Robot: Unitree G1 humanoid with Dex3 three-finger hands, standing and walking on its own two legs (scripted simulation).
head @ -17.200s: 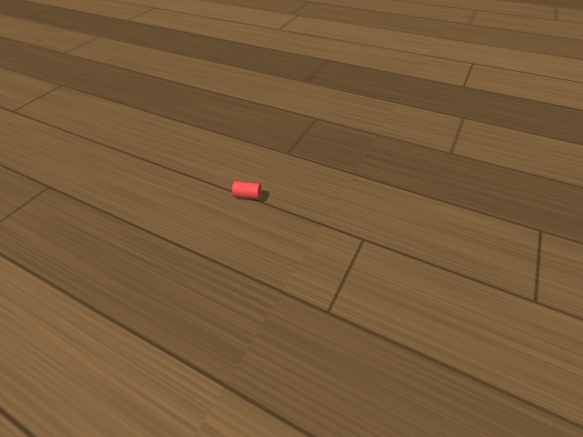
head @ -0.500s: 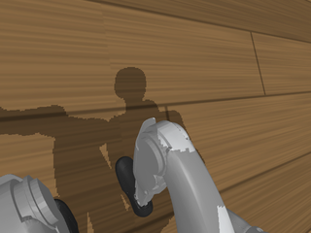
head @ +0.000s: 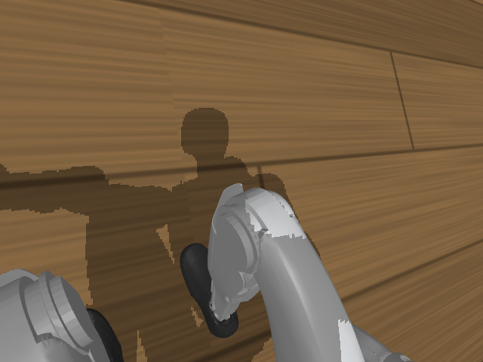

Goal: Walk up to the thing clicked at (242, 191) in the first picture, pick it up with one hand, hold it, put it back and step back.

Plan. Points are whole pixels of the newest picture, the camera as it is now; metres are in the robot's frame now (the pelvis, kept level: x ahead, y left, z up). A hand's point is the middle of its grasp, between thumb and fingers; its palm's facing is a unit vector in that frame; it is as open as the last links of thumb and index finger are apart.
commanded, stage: settle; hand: left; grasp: from above
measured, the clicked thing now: out of the picture +0.47 +0.33 -0.26
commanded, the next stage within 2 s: lift in 0.96 s
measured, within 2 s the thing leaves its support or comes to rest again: leaves its support in 0.34 s
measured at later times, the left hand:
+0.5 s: hand out of the picture +0.46 +0.34 -0.20, palm faces -0.36 -0.15 -0.92, open 10.6 cm
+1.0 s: hand out of the picture +0.44 +0.33 -0.11, palm faces -0.41 -0.10 -0.91, open 10.5 cm
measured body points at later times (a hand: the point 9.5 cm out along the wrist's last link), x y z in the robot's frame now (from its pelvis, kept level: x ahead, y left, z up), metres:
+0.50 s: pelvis +0.01 +0.00 +0.01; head +0.26 +0.12 +0.36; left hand +0.47 +0.34 -0.15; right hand +0.06 -0.25 -0.06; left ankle +0.06 +0.11 -0.27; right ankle +0.12 -0.10 -0.27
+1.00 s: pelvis +0.00 -0.01 +0.03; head +0.23 +0.08 +0.41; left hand +0.46 +0.34 -0.06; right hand +0.07 -0.28 -0.06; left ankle +0.06 +0.11 -0.27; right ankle +0.12 -0.10 -0.27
